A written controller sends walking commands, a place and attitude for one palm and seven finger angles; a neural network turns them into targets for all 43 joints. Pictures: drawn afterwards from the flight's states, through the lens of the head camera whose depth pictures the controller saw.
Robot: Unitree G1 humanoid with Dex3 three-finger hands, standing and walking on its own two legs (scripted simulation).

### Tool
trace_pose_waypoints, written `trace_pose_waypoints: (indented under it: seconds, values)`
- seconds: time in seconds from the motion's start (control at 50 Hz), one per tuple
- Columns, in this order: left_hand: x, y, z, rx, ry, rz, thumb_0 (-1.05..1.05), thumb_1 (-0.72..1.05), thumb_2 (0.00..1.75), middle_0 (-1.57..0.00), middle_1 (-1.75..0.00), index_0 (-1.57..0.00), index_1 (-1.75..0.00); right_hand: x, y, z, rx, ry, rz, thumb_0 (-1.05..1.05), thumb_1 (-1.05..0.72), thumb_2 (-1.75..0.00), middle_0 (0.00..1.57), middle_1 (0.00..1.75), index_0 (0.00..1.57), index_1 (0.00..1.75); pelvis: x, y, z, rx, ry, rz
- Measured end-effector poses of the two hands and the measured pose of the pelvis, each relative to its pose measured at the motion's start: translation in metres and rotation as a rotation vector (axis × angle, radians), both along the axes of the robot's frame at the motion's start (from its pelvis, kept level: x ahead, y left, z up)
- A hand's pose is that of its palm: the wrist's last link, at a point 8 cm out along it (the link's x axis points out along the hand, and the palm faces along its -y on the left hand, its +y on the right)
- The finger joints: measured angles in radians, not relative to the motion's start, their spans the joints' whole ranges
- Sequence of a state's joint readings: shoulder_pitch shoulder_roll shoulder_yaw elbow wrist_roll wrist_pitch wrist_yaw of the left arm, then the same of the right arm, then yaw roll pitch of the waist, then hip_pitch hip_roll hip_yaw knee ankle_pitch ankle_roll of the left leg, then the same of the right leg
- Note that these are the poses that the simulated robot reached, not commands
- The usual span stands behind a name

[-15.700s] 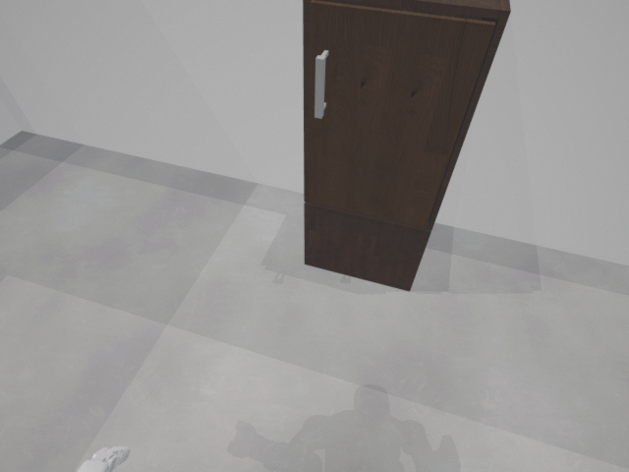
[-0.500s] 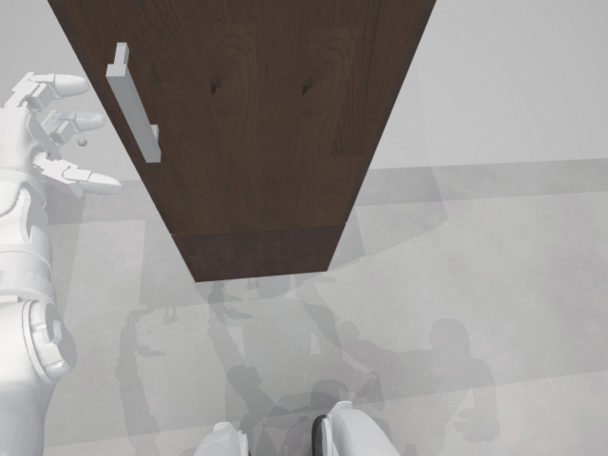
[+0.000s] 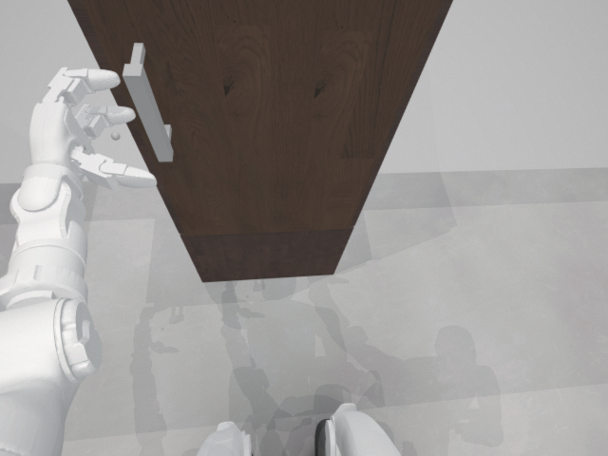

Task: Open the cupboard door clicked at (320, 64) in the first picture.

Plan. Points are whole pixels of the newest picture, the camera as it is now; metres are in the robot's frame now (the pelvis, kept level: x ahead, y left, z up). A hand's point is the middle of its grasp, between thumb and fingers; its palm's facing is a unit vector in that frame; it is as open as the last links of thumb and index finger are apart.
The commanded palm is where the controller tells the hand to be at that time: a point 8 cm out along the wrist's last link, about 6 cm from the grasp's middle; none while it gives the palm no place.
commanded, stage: slide the fingers in behind the handle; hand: left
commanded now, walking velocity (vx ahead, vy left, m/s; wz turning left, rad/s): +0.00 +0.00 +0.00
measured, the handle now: (153, 108) +0.55 +0.17 +0.08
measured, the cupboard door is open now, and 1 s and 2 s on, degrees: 0 0 0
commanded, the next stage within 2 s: close the thumb around the handle in 1.08 s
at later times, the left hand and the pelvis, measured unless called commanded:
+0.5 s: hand (155, 136) +0.50 +0.16 +0.08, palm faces +0.01 -1.00 -0.01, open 13.9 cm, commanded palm +0.47 +0.21 +0.08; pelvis -0.01 -0.01 +0.00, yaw +0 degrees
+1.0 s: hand (170, 136) +0.50 +0.14 +0.08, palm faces +0.02 -1.00 -0.03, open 13.7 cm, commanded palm +0.48 +0.19 +0.08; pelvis -0.01 -0.01 +0.00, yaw +0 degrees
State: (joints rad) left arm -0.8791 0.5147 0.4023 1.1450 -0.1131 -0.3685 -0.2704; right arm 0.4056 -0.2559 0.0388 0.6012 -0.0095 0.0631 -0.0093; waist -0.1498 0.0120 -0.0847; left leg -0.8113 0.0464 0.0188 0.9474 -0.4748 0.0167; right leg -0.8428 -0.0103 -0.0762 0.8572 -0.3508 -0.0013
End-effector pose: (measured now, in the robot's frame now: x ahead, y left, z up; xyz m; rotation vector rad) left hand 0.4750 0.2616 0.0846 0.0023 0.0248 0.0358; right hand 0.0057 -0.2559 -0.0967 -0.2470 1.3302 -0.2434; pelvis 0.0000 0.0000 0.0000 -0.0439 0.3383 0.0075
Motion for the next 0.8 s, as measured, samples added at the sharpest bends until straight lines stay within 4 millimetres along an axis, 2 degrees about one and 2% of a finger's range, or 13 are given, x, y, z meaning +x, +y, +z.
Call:
trace_pose_waypoints:
  seconds: [0.08, 0.24, 0.4, 0.5, 0.66, 0.8]
  values:
    - [-0.003, -0.005, 0.001, 0.013, -0.008, -0.011, -0.01, -0.50, 0.30, -0.30, -1.20, -0.26, -1.21, -0.001, 0.000, -0.001, 0.007, 0.006, 0.005, 0.00, -0.90, -0.90, 0.20, 0.30, 0.21, 0.30, 0.001, 0.000, 0.000, 0.000, -0.001, 0.003]
    - [0.001, -0.033, -0.005, -0.022, 0.010, -0.045, -0.01, -0.50, 0.30, -0.30, -1.20, -0.28, -1.20, 0.002, -0.004, -0.002, 0.002, -0.014, 0.001, 0.00, -0.90, -0.90, 0.20, 0.30, 0.21, 0.30, -0.001, -0.001, 0.000, 0.004, -0.011, 0.002]
    - [0.001, -0.036, -0.003, 0.029, -0.017, -0.016, -0.01, -0.50, 0.30, -0.31, -1.21, -0.32, -1.23, -0.003, -0.005, -0.004, 0.012, -0.024, -0.008, 0.00, -0.90, -0.90, 0.20, 0.30, 0.21, 0.30, -0.004, -0.004, -0.001, 0.012, -0.005, -0.007]
    - [0.002, -0.046, -0.001, 0.003, -0.004, -0.029, -0.01, -0.50, 0.30, -0.31, -1.20, -0.31, -1.22, -0.008, -0.006, -0.006, 0.021, -0.007, -0.008, 0.00, -0.90, -0.90, 0.20, 0.30, 0.21, 0.30, -0.005, -0.006, -0.001, 0.013, -0.008, -0.004]
    - [0.003, -0.050, -0.002, 0.018, -0.007, -0.009, -0.01, -0.50, 0.30, -0.32, -1.21, -0.32, -1.24, -0.014, -0.009, -0.006, 0.016, -0.003, -0.003, 0.00, -0.90, -0.90, 0.20, 0.30, 0.21, 0.30, -0.009, -0.009, -0.002, 0.015, -0.002, 0.002]
    - [0.004, -0.066, -0.004, -0.004, -0.009, -0.028, -0.01, -0.50, 0.30, -0.31, -1.21, -0.32, -1.23, -0.018, -0.012, -0.007, 0.016, 0.002, -0.008, 0.00, -0.90, -0.90, 0.20, 0.30, 0.21, 0.30, -0.010, -0.009, -0.003, 0.017, -0.001, -0.001]
